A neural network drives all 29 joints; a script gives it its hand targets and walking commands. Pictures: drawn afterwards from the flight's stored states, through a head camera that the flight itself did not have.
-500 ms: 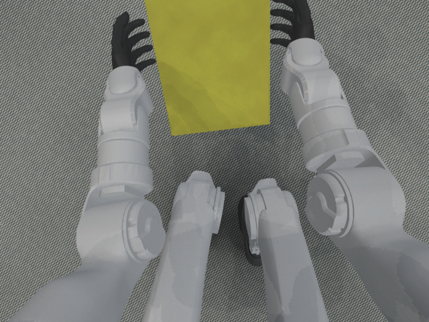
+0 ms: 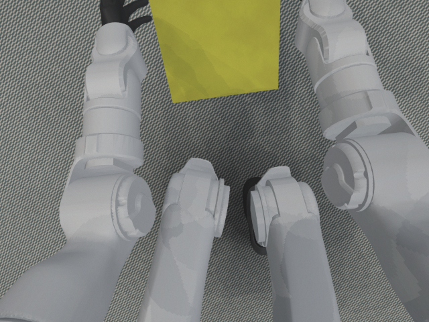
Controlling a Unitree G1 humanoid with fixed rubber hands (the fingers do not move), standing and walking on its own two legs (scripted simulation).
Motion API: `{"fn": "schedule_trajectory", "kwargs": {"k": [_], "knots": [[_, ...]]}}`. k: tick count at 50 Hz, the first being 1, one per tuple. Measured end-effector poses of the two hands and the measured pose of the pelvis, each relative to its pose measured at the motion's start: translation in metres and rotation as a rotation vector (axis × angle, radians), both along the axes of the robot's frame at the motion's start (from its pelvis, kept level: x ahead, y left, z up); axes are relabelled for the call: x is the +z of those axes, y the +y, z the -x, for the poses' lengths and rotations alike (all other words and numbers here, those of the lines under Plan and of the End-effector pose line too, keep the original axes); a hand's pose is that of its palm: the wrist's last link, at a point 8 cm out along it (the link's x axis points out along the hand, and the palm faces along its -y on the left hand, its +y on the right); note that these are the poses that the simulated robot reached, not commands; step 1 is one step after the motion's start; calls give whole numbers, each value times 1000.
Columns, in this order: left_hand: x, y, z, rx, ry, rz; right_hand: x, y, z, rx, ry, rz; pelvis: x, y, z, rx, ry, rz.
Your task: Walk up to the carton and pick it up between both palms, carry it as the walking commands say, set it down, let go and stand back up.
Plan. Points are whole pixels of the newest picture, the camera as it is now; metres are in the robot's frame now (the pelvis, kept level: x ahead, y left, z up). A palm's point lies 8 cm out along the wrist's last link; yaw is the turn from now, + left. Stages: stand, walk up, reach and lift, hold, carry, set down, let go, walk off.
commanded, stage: set down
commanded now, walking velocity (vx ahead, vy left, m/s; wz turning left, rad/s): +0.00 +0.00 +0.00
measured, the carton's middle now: (214, 16) +0.57 +0.06 -0.25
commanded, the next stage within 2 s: none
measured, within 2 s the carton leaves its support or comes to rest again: rests again in 1.72 s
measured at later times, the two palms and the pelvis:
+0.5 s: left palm (124, 18) +0.53 +0.20 -0.18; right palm out of the picture +0.58 -0.07 -0.17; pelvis +0.00 +0.00 -0.03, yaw +0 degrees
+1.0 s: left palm (124, 14) +0.54 +0.20 -0.19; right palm out of the picture +0.60 -0.08 -0.19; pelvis +0.01 +0.00 -0.04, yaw +0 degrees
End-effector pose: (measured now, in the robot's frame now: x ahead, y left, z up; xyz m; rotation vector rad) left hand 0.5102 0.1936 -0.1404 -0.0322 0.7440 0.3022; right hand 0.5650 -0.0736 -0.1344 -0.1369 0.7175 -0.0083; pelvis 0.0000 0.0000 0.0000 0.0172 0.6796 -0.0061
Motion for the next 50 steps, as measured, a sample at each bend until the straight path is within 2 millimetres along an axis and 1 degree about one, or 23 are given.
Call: {"fn": "schedule_trajectory", "kwargs": {"k": [8,10,16,20,36,50], "knots": [[-25,0,-5,-19,19,-2,-25,-3,-4,12,20,-5,-14,1,-2,-12,-30,-4],[-27,1,-7,-14,21,-1,-28,-2,-6,19,16,-19,-16,1,-2,-10,-42,-8],[-31,5,-15,-35,21,9,-31,-2,-14,40,23,-20,-22,-1,-4,-12,-66,-16],[-32,3,-19,-51,11,17,-33,0,-17,57,18,-32,-26,-2,-4,-13,-80,-18],[-39,7,-24,-60,-15,39,-42,-2,-22,64,-5,-74,-32,-3,-5,-11,-104,-22],[-50,10,-32,-60,-38,48,-53,-4,-30,62,-28,-102,-37,-2,-13,-9,-101,-20]]}}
